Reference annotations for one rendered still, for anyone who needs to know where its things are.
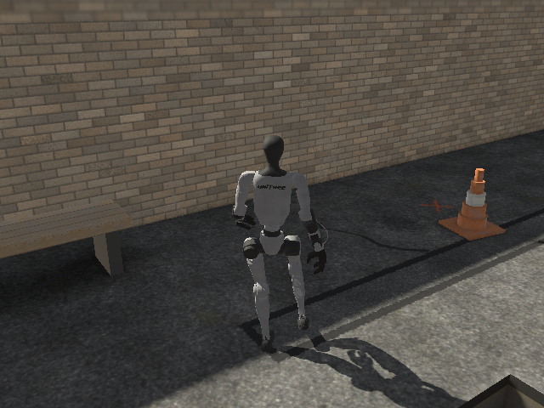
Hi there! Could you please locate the right robot shin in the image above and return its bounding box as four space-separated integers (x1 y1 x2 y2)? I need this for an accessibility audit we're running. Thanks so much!
292 262 306 320

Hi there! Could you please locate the robot right forearm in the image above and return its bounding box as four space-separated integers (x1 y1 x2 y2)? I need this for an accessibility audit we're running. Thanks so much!
304 208 324 252

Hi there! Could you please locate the robot left thigh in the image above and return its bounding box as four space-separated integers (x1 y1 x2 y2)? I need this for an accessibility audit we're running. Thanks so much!
242 237 269 298

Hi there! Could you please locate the robot right hand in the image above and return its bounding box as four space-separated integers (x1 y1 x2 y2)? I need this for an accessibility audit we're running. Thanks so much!
307 249 326 275

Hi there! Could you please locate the robot left hand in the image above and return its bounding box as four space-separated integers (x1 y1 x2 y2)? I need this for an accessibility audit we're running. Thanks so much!
235 214 256 230

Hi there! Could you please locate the robot left forearm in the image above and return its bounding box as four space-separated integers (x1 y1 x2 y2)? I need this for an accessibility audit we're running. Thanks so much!
232 205 245 223

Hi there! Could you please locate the left robot upper arm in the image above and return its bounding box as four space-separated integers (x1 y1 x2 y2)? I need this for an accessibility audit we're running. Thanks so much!
233 171 255 216

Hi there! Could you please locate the right robot upper arm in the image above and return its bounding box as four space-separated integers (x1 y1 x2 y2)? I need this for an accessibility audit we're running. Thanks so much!
291 172 312 221

